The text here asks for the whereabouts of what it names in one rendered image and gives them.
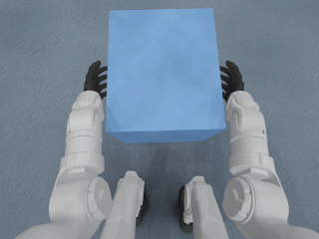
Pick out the robot left shin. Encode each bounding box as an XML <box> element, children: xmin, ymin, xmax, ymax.
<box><xmin>117</xmin><ymin>170</ymin><xmax>141</xmax><ymax>217</ymax></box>

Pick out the right robot forearm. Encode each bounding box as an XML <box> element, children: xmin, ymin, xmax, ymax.
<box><xmin>225</xmin><ymin>91</ymin><xmax>289</xmax><ymax>211</ymax></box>

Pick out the left robot hand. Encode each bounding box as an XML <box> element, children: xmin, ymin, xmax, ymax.
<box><xmin>84</xmin><ymin>61</ymin><xmax>108</xmax><ymax>100</ymax></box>

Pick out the robot left upper arm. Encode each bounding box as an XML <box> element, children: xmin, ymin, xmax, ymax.
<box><xmin>14</xmin><ymin>175</ymin><xmax>114</xmax><ymax>239</ymax></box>

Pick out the left robot forearm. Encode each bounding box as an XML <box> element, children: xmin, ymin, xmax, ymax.
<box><xmin>49</xmin><ymin>91</ymin><xmax>105</xmax><ymax>219</ymax></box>

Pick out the right robot hand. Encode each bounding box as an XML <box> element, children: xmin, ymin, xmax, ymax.
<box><xmin>219</xmin><ymin>60</ymin><xmax>244</xmax><ymax>103</ymax></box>

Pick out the robot right upper arm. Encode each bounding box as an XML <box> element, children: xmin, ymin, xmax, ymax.
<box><xmin>222</xmin><ymin>176</ymin><xmax>319</xmax><ymax>239</ymax></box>

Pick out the carton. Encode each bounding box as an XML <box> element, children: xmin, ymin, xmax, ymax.
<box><xmin>105</xmin><ymin>8</ymin><xmax>226</xmax><ymax>143</ymax></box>

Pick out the left robot thigh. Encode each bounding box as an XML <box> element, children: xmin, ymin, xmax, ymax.
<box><xmin>99</xmin><ymin>176</ymin><xmax>145</xmax><ymax>239</ymax></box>

